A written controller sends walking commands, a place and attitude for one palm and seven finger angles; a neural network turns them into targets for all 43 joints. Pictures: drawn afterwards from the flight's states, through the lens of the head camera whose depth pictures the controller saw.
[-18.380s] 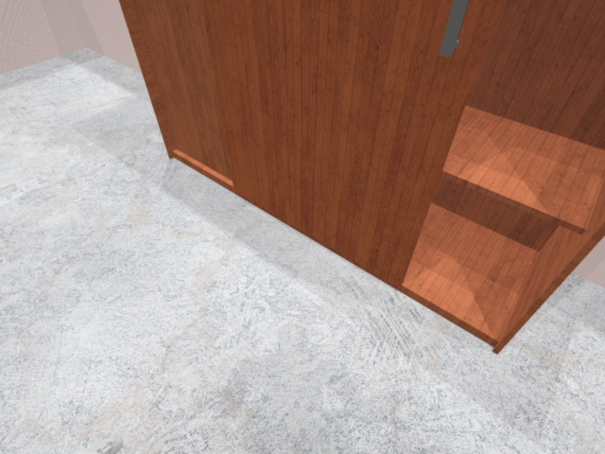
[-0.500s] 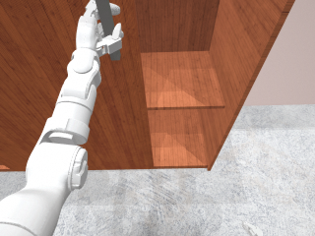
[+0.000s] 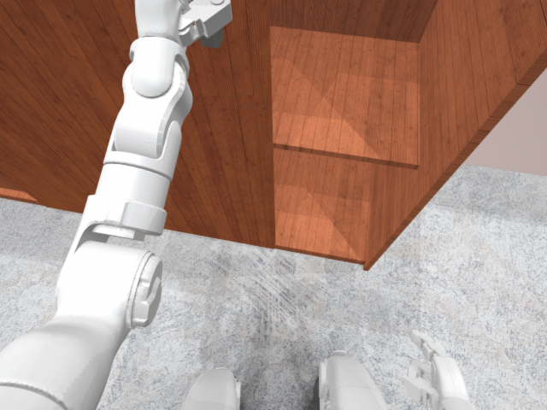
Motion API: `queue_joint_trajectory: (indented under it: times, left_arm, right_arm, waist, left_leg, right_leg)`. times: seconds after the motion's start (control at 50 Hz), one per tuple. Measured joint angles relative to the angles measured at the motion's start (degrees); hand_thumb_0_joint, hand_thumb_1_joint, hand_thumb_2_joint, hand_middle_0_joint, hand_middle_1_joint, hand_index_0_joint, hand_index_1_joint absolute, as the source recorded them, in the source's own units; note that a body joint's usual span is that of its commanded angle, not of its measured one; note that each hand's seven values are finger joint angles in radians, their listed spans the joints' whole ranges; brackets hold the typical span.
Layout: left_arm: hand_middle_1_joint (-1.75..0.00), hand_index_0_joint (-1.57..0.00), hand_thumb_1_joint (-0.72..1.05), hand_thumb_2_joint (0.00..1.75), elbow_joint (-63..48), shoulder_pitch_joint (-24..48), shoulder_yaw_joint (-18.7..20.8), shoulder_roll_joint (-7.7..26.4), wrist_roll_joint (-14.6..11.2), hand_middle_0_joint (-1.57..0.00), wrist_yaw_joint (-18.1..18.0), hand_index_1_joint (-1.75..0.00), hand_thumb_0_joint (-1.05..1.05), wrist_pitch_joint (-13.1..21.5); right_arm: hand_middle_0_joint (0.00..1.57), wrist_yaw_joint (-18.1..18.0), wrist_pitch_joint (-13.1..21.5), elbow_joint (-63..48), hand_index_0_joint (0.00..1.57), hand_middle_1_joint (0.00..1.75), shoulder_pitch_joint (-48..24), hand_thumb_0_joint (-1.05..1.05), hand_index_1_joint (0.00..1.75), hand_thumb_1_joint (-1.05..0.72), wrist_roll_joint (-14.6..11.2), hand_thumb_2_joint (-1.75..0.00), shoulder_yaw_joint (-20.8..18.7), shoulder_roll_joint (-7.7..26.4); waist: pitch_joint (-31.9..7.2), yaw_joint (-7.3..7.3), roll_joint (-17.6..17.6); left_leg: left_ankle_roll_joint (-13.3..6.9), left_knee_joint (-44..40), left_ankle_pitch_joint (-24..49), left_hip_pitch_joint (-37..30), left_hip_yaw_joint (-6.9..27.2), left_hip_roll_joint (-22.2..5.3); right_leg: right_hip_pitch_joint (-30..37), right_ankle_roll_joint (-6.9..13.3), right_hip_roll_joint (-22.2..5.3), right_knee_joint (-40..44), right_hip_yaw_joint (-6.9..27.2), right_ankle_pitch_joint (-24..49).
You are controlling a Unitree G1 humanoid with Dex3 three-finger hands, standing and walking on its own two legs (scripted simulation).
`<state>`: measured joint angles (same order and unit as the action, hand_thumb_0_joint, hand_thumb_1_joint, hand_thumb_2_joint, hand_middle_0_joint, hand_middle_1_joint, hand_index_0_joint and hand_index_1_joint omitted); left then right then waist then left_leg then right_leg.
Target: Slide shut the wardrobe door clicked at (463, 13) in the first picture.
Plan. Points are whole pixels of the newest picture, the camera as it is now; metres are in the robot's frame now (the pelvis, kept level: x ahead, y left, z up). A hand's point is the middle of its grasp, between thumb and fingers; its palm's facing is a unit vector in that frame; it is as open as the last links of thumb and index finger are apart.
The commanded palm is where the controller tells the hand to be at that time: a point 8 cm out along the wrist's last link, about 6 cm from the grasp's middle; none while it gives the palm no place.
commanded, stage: step sideways, sliding the door along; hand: left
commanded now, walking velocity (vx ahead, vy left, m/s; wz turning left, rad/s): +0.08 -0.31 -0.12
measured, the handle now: out of the picture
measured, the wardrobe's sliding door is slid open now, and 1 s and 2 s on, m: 0.33 0.06 0.00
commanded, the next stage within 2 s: stop walking and hold the door there in 1.64 s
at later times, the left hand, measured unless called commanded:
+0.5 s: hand (313, 12) +0.49 +0.02 +0.23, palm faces +0.24 -0.96 -0.13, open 6.6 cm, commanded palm +0.46 +0.00 +0.24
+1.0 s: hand (488, 37) +0.48 -0.15 +0.23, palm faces +0.17 -0.97 -0.15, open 6.9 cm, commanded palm +0.45 -0.17 +0.23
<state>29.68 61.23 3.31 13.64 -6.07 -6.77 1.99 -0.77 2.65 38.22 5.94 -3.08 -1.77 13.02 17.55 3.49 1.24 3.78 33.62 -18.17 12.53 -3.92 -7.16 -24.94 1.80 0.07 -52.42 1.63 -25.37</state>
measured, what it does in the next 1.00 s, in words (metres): steps to the right: right foot, then left foot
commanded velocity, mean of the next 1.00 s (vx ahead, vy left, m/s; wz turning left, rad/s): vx -0.33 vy -0.25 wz -0.25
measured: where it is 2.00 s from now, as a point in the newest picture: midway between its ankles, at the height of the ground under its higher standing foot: (466, 409)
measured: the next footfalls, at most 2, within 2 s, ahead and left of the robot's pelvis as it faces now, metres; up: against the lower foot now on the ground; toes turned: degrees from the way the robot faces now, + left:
right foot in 0.12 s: +0.14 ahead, -0.22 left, +0.00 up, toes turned +0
left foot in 0.28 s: +0.04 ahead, +0.12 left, +0.00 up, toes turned +12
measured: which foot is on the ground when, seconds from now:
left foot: down 0.00-0.20, up 0.22-0.26, down 0.28-0.48, up 0.50-0.62, down 0.64-0.90, up 0.92-1.00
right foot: up 0.00-0.10, down 0.12-0.64, up 0.66-0.86, down 0.88-1.00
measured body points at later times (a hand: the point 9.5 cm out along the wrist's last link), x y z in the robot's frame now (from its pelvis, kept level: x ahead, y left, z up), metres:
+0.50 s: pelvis +0.08 -0.16 +0.00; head +0.18 -0.16 +0.43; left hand +0.47 +0.07 +0.24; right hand +0.33 -0.33 -0.12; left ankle +0.01 +0.08 -0.70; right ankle +0.13 -0.23 -0.73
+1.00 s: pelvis +0.09 -0.28 +0.00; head +0.20 -0.29 +0.43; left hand +0.46 -0.10 +0.24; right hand +0.36 -0.42 -0.12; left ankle +0.05 -0.09 -0.70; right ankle +0.14 -0.38 -0.73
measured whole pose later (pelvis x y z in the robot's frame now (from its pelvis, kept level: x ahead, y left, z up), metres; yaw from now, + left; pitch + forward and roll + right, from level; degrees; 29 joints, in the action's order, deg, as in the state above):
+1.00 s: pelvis +0.09 -0.28 +0.00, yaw +6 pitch -3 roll +0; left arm -1.6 37.5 -2.3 8.6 -0.8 -8.6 5.3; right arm 0.8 3.9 36.3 -4.0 -2.9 -0.6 9.0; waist 17.3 5.3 4.3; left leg 2.2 45.2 -28.3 16.7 -2.7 -11.3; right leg -18.0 2.1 0.4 -36.5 -2.7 -14.6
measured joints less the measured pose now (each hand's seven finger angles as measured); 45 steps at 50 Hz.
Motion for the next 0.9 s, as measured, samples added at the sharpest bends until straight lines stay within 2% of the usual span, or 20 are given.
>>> queue_joint_trajectory:
  times: [0.12, 0.14, 0.18, 0.22, 0.26, 0.28, 0.32, 0.38, 0.42, 0.44, 0.48, 0.54, 0.58, 0.6, 0.64, 0.68, 0.76, 0.82, 0.88, 0.9]
  left_arm:
    - [-1.40, -0.13, 0.75, 0.85, -1.57, -2.22, -1.54, 0.53, 0.00, -0.45, 0.67, -1.36, -0.05, -0.70]
    - [-1.40, -0.14, 0.75, 0.85, -1.90, -2.94, -1.27, 0.75, 0.09, -0.45, 0.64, -1.35, -0.05, -0.65]
    - [-1.40, -0.15, 0.73, 0.85, -3.44, -5.11, -0.23, 0.68, 0.35, -0.45, 0.22, -1.34, -0.06, -0.27]
    - [-1.40, -0.17, 0.72, 0.85, -5.41, -7.32, 0.41, 0.25, 0.85, -0.45, 0.10, -1.33, -0.06, -0.04]
    - [-1.40, -0.18, 0.72, 0.85, -8.16, -9.66, 0.46, -0.60, 1.15, -0.45, -0.30, -1.33, -0.06, -0.09]
    - [-1.40, -0.19, 0.72, 0.85, -9.90, -10.75, 0.28, -1.06, 1.21, -0.45, -0.61, -1.33, -0.06, -0.37]
    - [-1.40, -0.18, 0.72, 0.86, -12.97, -12.19, -0.46, -1.45, 1.07, -0.45, -0.81, -1.34, -0.06, -0.65]
    - [-1.40, -0.17, 0.72, 0.85, -15.39, -13.07, -1.22, -1.60, 1.20, -0.46, 0.17, -1.33, -0.06, 0.46]
    - [-1.41, -0.16, 0.72, 0.85, -16.55, -13.78, -1.09, -1.36, 1.65, -0.46, 0.72, -1.33, -0.07, 1.35]
    - [-1.42, -0.16, 0.71, 0.85, -17.26, -14.41, -0.69, -1.33, 1.76, -0.47, 0.83, -1.32, -0.07, 1.82]
    - [-1.43, -0.16, 0.71, 0.85, -19.22, -16.57, 0.12, -1.67, 2.17, -0.49, 0.76, -1.31, -0.07, 2.74]
    - [-1.43, -0.16, 0.71, 0.85, -22.38, -19.92, -0.01, -2.63, 2.75, -0.49, 0.74, -1.31, -0.08, 4.17]
    - [-1.44, -0.16, 0.71, 0.85, -25.47, -21.43, -1.13, -3.46, 3.18, -0.48, 0.18, -1.32, -0.07, 4.05]
    - [-1.44, -0.15, 0.72, 0.85, -26.99, -21.78, -1.88, -3.89, 3.47, -0.48, -0.16, -1.32, -0.07, 3.83]
    - [-1.44, -0.15, 0.72, 0.84, -29.05, -21.58, -3.91, -4.37, 4.20, -0.47, -0.80, -1.31, -0.07, 3.07]
    - [-1.43, -0.13, 0.72, 0.82, -28.91, -19.94, -6.35, -4.11, 4.85, -0.46, -0.16, -1.27, -0.08, 2.88]
    - [-1.43, -0.13, 0.73, 0.79, -28.06, -18.46, -8.87, -5.10, 5.92, -0.46, 0.61, -1.22, -0.08, 3.37]
    - [-1.42, -0.13, 0.73, 0.79, -28.57, -19.40, -8.84, -5.39, 5.78, -0.47, 0.33, -1.22, -0.08, 3.75]
    - [-1.42, -0.12, 0.72, 0.80, -28.95, -20.14, -8.10, -4.47, 5.39, -0.49, 0.09, -1.22, -0.09, 3.37]
    - [-1.42, -0.11, 0.72, 0.81, -28.97, -20.25, -7.66, -4.13, 5.34, -0.50, 0.00, -1.22, -0.10, 3.10]
  right_arm:
    - [0.20, 1.36, -0.15, -1.79, 0.20, 0.30, 0.08, 0.01, 0.30, -0.91, -0.41, -0.90, 1.60, -3.01]
    - [0.20, 1.42, -0.18, -1.70, 0.20, 0.30, -0.15, 0.01, 0.30, -0.91, -0.64, -0.90, 1.86, -3.26]
    - [0.20, 1.11, -0.27, -0.92, 0.20, 0.30, -1.41, 0.01, 0.30, -0.91, -1.00, -0.90, 1.65, -3.00]
    - [0.20, 0.36, -0.46, 0.14, 0.20, 0.30, -2.61, 0.01, 0.30, -0.91, -1.16, -0.90, 1.02, -2.74]
    - [0.20, -0.68, -0.48, 0.80, 0.20, 0.30, -3.46, 0.01, 0.30, -0.91, -0.95, -0.90, 0.53, -1.73]
    - [0.20, -1.09, -0.29, 0.75, 0.20, 0.30, -3.73, 0.01, 0.30, -0.91, -0.73, -0.90, 0.21, -0.94]
    - [0.20, -1.25, 0.19, 0.26, 0.20, 0.30, -4.23, 0.02, 0.30, -0.91, -0.29, -0.90, -0.88, -0.01]
    - [0.20, 0.58, 0.87, -2.04, 0.20, 0.30, -3.65, 0.01, 0.30, -0.91, 0.29, -0.90, -1.95, 0.05]
    - [0.20, 1.65, 1.58, -3.28, 0.20, 0.30, -3.13, 0.01, 0.30, -0.91, 0.27, -0.90, -1.76, -0.43]
    - [0.20, 2.02, 1.90, -3.55, 0.20, 0.30, -3.19, 0.01, 0.30, -0.91, 0.08, -0.90, -1.50, -0.49]
    - [0.20, 2.20, 2.02, -3.34, 0.20, 0.30, -3.79, 0.01, 0.30, -0.91, -0.32, -0.90, -1.23, -0.44]
    - [0.20, 1.50, 1.83, -2.12, 0.20, 0.30, -4.98, 0.02, 0.30, -0.91, -0.29, -0.90, -1.11, -0.56]
    - [0.20, 0.92, 2.44, -1.77, 0.20, 0.30, -5.66, 0.02, 0.30, -0.91, 0.00, -0.90, -0.75, -0.57]
    - [0.20, 0.76, 2.70, -1.93, 0.20, 0.30, -5.97, 0.02, 0.30, -0.91, 0.26, -0.90, -0.52, -0.43]
    - [0.20, 0.82, 2.59, -2.72, 0.20, 0.30, -6.19, 0.02, 0.30, -0.91, 0.66, -0.90, -0.42, 0.00]
    - [0.20, 1.76, 2.14, -3.34, 0.20, 0.30, -5.95, 0.02, 0.30, -0.91, 0.74, -0.90, -1.37, -0.92]
    - [0.20, 3.56, 1.93, -4.29, 0.20, 0.30, -5.37, 0.02, 0.30, -0.91, 1.03, -0.90, -0.75, -2.20]
    - [0.20, 3.76, 1.80, -4.74, 0.20, 0.30, -5.73, 0.02, 0.30, -0.91, 1.31, -0.90, 0.21, -3.27]
    - [0.20, 3.61, 1.44, -4.88, 0.20, 0.30, -6.23, 0.02, 0.30, -0.91, 0.79, -0.90, 1.56, -4.99]
    - [0.20, 3.58, 1.34, -4.74, 0.20, 0.30, -6.49, 0.02, 0.30, -0.91, 0.41, -0.90, 1.95, -5.49]
  waist:
    - [-0.38, 3.17, 1.55]
    - [-0.63, 3.18, 2.27]
    - [-0.51, 1.89, 4.79]
    - [-1.32, 0.82, 4.20]
    - [-2.71, 0.53, 2.88]
    - [-3.34, 0.50, 2.77]
    - [-3.68, 1.14, 2.25]
    - [-2.92, 2.86, 0.79]
    - [-2.38, 3.44, -0.07]
    - [-1.87, 3.31, 0.39]
    - [-0.95, 1.82, 2.38]
    - [-1.98, 1.22, 1.47]
    - [-2.47, 1.14, 0.50]
    - [-2.40, 0.90, 0.46]
    - [-2.32, 0.39, 1.41]
    - [-1.51, 1.28, 0.15]
    - [0.28, 4.45, -0.39]
    - [0.95, 5.87, 1.48]
    - [0.49, 6.19, 2.05]
    - [0.26, 6.02, 2.15]
  left_leg:
    - [4.45, 4.17, -4.15, -2.59, 3.77, -5.37]
    - [4.74, 5.66, -5.06, -2.58, 4.80, -6.57]
    - [2.23, 8.37, -0.47, -1.55, 7.01, -8.94]
    - [0.02, 11.21, -0.87, 1.03, 8.50, -7.63]
    - [-1.18, 9.65, -1.84, 2.22, 7.44, -4.80]
    - [-1.61, 6.35, 1.69, 1.93, 5.82, -4.02]
    - [-0.18, 0.71, 2.73, -0.20, 3.73, -4.66]
    - [2.38, -3.21, 2.30, -2.65, 2.32, -5.61]
    - [3.20, -1.91, 2.44, -2.95, 1.25, -6.52]
    - [3.31, -0.39, 2.32, -2.91, 1.03, -7.57]
    - [1.04, 3.62, 4.05, -1.30, 1.67, -9.44]
    - [-1.07, 13.01, -6.38, 3.47, 3.09, -3.53]
    - [-1.67, 9.51, -8.65, 4.37, 1.51, 0.00]
    - [-1.58, 4.98, -5.46, 3.94, 0.08, 0.79]
    - [-1.95, -4.20, 9.64, 1.62, -3.00, 0.04]
    - [-1.01, -5.84, 7.19, 0.09, -3.72, -0.46]
    - [1.46, -6.54, 3.25, -2.52, -4.54, -2.56]
    - [3.42, -5.65, 2.97, -3.88, -4.80, -5.62]
    - [5.28, -1.35, 1.03, -3.29, -3.98, -8.65]
    - [5.32, 0.99, 0.11, -2.55, -3.28, -9.68]
  right_leg:
    - [5.63, -0.95, -2.96, 14.24, -1.33, 12.00]
    - [6.95, -2.70, -2.34, 14.93, -2.41, 12.34]
    - [9.08, -3.45, -0.62, 15.07, -5.51, 10.43]
    - [9.31, -2.62, -1.47, 15.44, -7.10, 9.19]
    - [8.56, -1.97, -2.67, 16.41, -7.52, 9.39]
    - [7.84, -1.85, -2.80, 16.48, -7.67, 9.94]
    - [5.54, -2.18, -2.62, 14.12, -7.14, 11.41]
    - [3.34, -1.84, -0.78, 9.87, -3.87, 6.52]
    - [5.09, -1.32, -0.11, 14.20, -3.17, 8.75]
    - [6.26, 0.21, 0.66, 15.40, -3.71, 10.12]
    - [8.48, 1.87, 2.11, 16.95, -5.79, 9.97]
    - [8.24, 2.31, 1.49, 20.22, -5.81, 11.15]
    - [7.41, 2.68, 1.49, 22.79, -5.46, 13.96]
    - [6.81, 2.72, 1.84, 23.33, -5.66, 15.65]
    - [5.05, 1.78, 3.41, 21.58, -6.58, 17.85]
    - [2.19, -0.16, 3.42, 13.08, -4.65, 11.06]
    - [-0.44, -1.22, 2.03, 1.89, -1.09, 2.89]
    - [1.39, -1.50, -0.09, 4.30, -1.19, 4.81]
    - [5.95, -1.92, -1.34, 11.98, -1.60, 11.32]
    - [7.93, -2.23, -0.90, 14.23, -2.21, 9.98]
